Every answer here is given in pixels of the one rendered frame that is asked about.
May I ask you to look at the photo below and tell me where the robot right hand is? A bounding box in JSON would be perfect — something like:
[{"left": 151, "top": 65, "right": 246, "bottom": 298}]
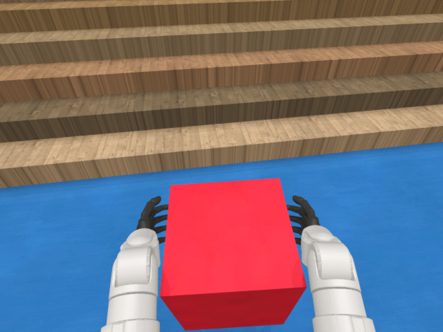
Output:
[{"left": 287, "top": 196, "right": 320, "bottom": 245}]

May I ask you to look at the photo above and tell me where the carton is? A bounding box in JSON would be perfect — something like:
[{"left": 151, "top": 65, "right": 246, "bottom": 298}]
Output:
[{"left": 160, "top": 178, "right": 307, "bottom": 331}]

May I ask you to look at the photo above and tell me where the robot left forearm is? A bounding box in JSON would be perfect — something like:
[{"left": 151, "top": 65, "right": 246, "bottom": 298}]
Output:
[{"left": 101, "top": 228, "right": 161, "bottom": 332}]

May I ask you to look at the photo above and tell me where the robot left hand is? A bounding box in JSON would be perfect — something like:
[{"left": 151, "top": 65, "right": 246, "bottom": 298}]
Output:
[{"left": 136, "top": 196, "right": 168, "bottom": 244}]

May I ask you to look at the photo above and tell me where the robot right forearm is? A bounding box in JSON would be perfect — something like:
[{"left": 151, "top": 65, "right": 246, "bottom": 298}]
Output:
[{"left": 301, "top": 225, "right": 376, "bottom": 332}]

